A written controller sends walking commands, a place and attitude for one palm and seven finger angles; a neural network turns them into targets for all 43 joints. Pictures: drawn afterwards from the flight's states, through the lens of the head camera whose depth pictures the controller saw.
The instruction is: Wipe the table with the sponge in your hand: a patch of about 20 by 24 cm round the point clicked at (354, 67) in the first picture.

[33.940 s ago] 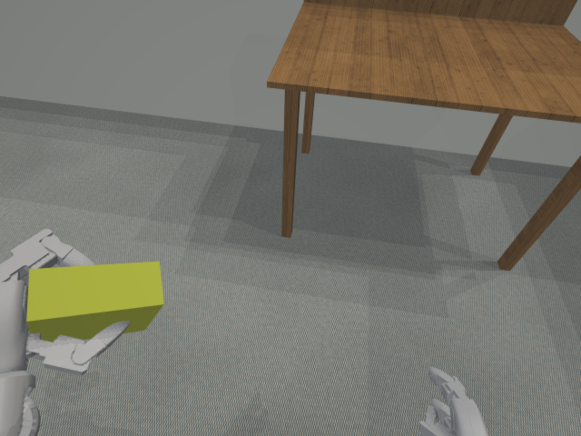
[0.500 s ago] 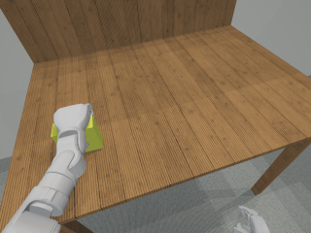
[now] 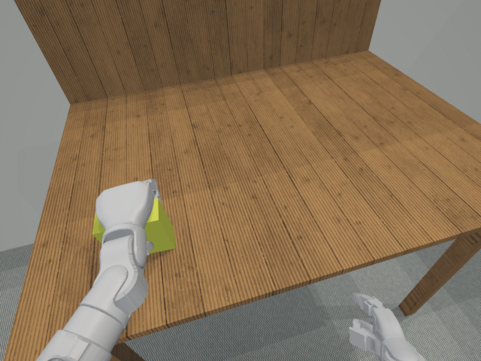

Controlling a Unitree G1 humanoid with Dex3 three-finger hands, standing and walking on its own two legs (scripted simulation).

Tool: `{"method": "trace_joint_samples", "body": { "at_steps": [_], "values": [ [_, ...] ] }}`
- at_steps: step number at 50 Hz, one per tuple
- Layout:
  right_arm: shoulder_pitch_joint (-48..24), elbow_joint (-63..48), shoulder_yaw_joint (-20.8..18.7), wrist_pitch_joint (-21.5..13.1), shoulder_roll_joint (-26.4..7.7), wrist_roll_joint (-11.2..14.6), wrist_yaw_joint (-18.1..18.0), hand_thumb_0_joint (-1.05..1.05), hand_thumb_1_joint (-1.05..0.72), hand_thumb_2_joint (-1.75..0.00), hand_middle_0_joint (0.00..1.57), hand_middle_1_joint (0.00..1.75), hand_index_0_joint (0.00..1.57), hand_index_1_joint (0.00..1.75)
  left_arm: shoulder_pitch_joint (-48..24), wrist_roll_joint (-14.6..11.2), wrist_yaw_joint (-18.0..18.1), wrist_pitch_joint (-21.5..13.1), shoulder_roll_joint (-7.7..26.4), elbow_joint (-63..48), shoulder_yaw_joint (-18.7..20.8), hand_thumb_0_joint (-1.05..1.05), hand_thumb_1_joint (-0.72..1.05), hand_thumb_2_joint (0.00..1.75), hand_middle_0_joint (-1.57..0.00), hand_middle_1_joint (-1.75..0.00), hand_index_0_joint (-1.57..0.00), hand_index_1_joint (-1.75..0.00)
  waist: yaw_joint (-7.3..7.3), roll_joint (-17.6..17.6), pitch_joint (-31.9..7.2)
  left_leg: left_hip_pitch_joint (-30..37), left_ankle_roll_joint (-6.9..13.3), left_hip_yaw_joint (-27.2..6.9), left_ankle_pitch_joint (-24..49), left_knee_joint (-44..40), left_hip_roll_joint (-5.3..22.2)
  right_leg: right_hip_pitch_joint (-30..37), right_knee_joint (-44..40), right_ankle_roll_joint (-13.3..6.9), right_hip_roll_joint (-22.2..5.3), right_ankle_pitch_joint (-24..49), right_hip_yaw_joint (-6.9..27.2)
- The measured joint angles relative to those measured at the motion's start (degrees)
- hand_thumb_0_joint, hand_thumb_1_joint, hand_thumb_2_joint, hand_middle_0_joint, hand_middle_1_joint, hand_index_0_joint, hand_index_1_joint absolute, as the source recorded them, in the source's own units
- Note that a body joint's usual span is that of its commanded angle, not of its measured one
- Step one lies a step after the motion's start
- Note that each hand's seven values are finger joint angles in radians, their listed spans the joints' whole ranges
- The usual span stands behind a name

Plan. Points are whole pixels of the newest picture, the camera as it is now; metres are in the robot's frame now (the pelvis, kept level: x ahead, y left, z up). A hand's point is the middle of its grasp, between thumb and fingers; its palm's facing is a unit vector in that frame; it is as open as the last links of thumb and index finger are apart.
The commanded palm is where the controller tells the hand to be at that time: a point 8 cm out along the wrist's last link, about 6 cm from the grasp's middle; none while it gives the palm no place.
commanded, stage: wipe back along the middle lane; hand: left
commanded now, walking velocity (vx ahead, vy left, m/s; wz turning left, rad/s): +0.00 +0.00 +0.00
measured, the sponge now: (141, 235) +0.32 +0.24 +0.03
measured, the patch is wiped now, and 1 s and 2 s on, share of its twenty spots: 0.60 0.65 0.65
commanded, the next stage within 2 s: slide across to the third lane in 0.48 s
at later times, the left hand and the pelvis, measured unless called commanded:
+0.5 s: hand (143, 247) +0.27 +0.20 +0.07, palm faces +0.07 -0.11 -0.99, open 9.0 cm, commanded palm +0.22 +0.18 +0.11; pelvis -0.01 -0.02 +0.00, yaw -1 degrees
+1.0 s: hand (158, 255) +0.25 +0.17 +0.07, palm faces +0.02 -0.10 -0.99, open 9.0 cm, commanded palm +0.23 +0.14 +0.12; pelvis -0.03 -0.03 +0.00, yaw -1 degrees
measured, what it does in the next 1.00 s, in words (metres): stands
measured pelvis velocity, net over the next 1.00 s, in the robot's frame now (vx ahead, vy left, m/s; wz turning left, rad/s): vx -0.03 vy -0.03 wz -0.01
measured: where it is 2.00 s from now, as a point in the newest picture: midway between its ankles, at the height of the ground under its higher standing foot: outside the picture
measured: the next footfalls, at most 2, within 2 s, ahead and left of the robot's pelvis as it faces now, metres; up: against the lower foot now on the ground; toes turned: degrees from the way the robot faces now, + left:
none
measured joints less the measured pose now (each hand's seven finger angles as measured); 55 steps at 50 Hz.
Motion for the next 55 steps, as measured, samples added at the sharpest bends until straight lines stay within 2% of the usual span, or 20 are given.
{"method": "trace_joint_samples", "body": {
  "at_steps": [14,21,33,42,55],
  "values": [
    [-0.4,-0.1,0.3,-0.1,0.0,0.0,1.3,0.01,-0.90,-0.90,0.20,0.30,0.19,0.30,7.9,0.0,0.2,1.4,-0.3,-8.8,-0.6,0.04,-0.41,1.09,-0.72,-1.53,-0.80,-1.47,0.34,0.5,0.8,1.6,-0.4,0.6,0.0,0.1,0.4,1.0,0.9,-0.4,0.5,-0.1,0.6],
    [-1.3,0.0,0.6,0.0,0.2,-0.1,1.0,0.01,-0.90,-0.90,0.20,0.30,0.19,0.30,8.7,0.0,-0.2,2.5,-0.3,-9.8,-0.9,0.04,-0.41,1.09,-0.72,-1.53,-0.80,-1.47,0.50,0.5,1.5,2.0,-0.8,0.6,0.5,-0.1,0.7,1.2,1.1,-0.9,0.7,0.2,0.6],
    [-1.2,-0.1,0.1,-0.5,-0.2,-0.3,1.1,0.01,-0.90,-0.90,0.20,0.30,0.19,0.30,14.3,-0.5,0.0,1.2,-0.3,-14.5,-0.5,0.04,-0.41,1.09,-0.72,-1.53,-0.81,-1.46,0.71,1.1,1.6,3.0,-1.4,0.9,0.8,-0.4,1.3,2.0,1.0,-1.5,1.4,0.6,0.8],
    [-2.0,0.9,-0.3,-0.8,-0.4,-0.6,0.2,0.01,-0.90,-0.90,0.20,0.30,0.19,0.30,9.8,0.0,-1.9,4.4,-0.4,-11.9,-3.2,0.03,-0.42,1.09,-0.74,-1.52,-0.82,-1.44,0.94,0.9,3.0,3.6,-1.6,0.3,1.8,-0.9,1.3,2.7,0.4,-1.8,1.3,1.4,0.2],
    [-2.1,2.0,-0.5,-0.8,0.2,-0.6,0.7,0.01,-0.90,-0.90,0.20,0.30,0.19,0.30,5.5,0.2,-2.0,3.2,-3.0,-7.6,-7.3,0.01,-0.43,1.09,-0.76,-1.49,-0.85,-1.41,1.35,1.4,2.3,3.7,-1.6,0.0,2.5,-1.4,1.0,2.8,0.3,-1.8,1.0,1.7,-0.1]
  ]
}}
